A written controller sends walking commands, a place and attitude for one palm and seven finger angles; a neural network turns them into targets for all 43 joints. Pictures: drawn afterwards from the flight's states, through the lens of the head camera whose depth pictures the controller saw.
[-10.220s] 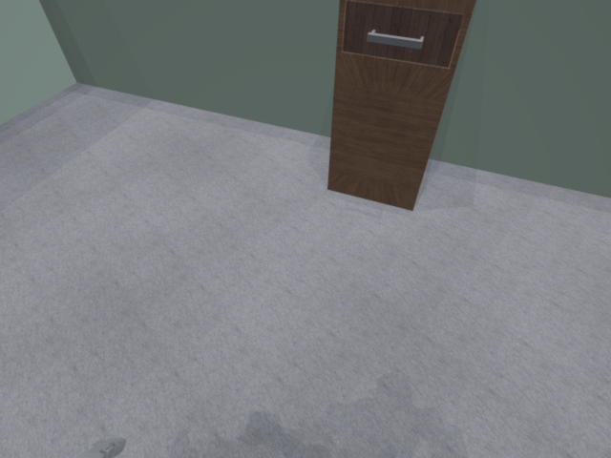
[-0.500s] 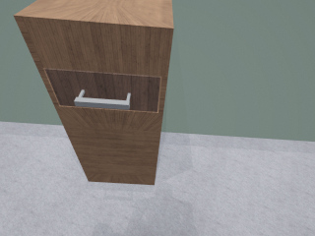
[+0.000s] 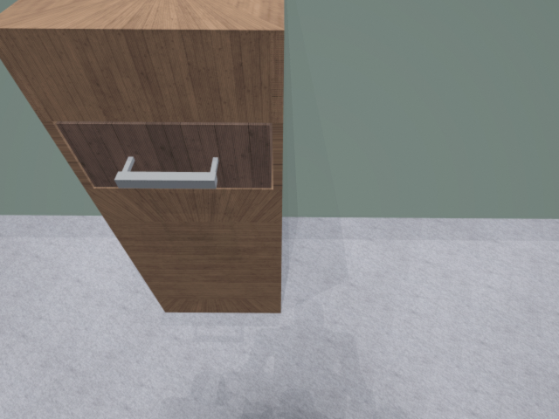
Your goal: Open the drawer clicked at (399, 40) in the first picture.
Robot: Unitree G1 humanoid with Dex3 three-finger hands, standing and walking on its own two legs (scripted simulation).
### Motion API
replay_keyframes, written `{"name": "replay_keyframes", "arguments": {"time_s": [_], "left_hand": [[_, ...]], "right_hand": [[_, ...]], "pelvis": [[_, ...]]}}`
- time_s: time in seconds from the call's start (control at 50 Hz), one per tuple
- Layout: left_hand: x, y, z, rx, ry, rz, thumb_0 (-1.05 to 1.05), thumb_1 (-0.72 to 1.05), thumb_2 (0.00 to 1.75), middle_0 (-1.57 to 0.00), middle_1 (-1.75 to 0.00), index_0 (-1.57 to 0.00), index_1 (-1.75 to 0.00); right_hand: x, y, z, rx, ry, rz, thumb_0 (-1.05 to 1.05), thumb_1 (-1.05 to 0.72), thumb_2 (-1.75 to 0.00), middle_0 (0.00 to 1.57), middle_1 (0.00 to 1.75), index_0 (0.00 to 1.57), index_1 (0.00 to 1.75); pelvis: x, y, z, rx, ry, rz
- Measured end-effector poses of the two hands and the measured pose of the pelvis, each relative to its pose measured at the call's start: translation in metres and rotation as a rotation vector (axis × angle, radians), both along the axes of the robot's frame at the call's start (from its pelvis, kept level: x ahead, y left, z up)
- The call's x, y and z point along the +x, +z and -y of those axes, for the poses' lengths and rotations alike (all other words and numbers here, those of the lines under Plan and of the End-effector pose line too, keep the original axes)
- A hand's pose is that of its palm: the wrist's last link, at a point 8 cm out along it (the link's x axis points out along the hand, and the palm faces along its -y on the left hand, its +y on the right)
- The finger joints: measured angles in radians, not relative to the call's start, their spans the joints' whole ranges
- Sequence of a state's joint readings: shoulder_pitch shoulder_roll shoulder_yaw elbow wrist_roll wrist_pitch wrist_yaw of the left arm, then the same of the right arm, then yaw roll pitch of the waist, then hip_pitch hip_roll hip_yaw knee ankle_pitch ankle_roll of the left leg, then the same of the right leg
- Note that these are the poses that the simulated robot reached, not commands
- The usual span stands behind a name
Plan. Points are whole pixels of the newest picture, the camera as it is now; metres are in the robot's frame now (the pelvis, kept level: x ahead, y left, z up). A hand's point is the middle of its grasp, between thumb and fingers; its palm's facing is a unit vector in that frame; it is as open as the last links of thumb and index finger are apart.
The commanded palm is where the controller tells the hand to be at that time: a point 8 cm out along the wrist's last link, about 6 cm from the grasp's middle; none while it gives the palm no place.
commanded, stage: come to a stop and stand still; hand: left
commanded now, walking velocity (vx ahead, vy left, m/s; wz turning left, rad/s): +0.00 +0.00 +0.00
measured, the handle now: (169, 171) +0.53 +0.25 +0.01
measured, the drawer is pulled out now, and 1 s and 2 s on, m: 0.00 0.00 0.00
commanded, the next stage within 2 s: look again from close up in 0.62 s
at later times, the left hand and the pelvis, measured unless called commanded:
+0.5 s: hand out of the picture -0.07 +0.20 -0.17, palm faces +0.07 -0.98 -0.21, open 7.4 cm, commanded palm none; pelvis -0.05 +0.02 +0.00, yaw +2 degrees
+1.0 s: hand out of the picture -0.06 +0.17 -0.17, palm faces +0.08 -0.99 -0.14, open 7.4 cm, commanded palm none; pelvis -0.04 +0.02 +0.01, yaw +2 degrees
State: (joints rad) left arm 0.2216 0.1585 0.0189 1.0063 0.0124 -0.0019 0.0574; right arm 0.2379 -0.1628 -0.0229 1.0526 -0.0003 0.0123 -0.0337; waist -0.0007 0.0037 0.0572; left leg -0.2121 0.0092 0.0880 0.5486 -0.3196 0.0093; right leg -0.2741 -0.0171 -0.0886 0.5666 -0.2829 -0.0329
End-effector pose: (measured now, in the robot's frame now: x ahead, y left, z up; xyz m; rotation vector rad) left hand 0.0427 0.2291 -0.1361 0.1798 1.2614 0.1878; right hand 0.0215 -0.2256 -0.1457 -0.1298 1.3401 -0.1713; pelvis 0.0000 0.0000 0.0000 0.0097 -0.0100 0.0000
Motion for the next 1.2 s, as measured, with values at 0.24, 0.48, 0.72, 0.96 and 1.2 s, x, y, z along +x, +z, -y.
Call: {"name": "replay_keyframes", "arguments": {"time_s": [0.24, 0.48, 0.72, 0.96, 1.2], "left_hand": [[-0.043, 0.002, -0.017, -0.017, 0.0, 0.041, 0.0, 0.92, 0.9, -0.2, -0.29, -0.2, -0.3], [-0.113, 0.001, -0.02, -0.032, 0.048, -0.088, 0.0, 0.91, 0.9, -0.19, -0.29, -0.19, -0.3], [-0.137, -0.007, 0.0, -0.089, 0.069, -0.157, 0.0, 0.91, 0.9, -0.19, -0.29, -0.19, -0.3], [-0.11, -0.008, 0.009, -0.105, 0.063, -0.118, 0.0, 0.91, 0.9, -0.19, -0.29, -0.19, -0.3], [-0.089, -0.004, 0.008, -0.093, 0.062, -0.128, 0.0, 0.91, 0.9, -0.19, -0.29, -0.19, -0.3]], "right_hand": [[-0.001, 0.012, -0.013, -0.007, 0.055, 0.158, 0.0, -0.92, -0.9, 0.2, 0.3, 0.2, 0.29], [-0.064, 0.008, -0.021, 0.006, 0.062, 0.016, 0.0, -0.92, -0.9, 0.2, 0.3, 0.2, 0.29], [-0.098, 0.007, -0.03, 0.022, 0.035, -0.089, 0.0, -0.91, -0.9, 0.2, 0.3, 0.2, 0.29], [-0.081, 0.005, -0.04, 0.042, 0.03, -0.072, 0.0, -0.91, -0.9, 0.2, 0.3, 0.2, 0.29], [-0.054, 0.007, -0.039, 0.041, 0.034, -0.065, 0.0, -0.92, -0.9, 0.2, 0.3, 0.2, 0.29]], "pelvis": [[-0.034, 0.001, -0.015, -0.007, 0.013, 0.047], [-0.052, 0.005, -0.021, -0.008, 0.027, 0.028], [-0.053, 0.005, -0.021, -0.01, 0.033, 0.02], [-0.041, 0.005, -0.02, -0.008, 0.032, 0.009], [-0.021, 0.008, -0.018, -0.008, 0.027, 0.0]]}}
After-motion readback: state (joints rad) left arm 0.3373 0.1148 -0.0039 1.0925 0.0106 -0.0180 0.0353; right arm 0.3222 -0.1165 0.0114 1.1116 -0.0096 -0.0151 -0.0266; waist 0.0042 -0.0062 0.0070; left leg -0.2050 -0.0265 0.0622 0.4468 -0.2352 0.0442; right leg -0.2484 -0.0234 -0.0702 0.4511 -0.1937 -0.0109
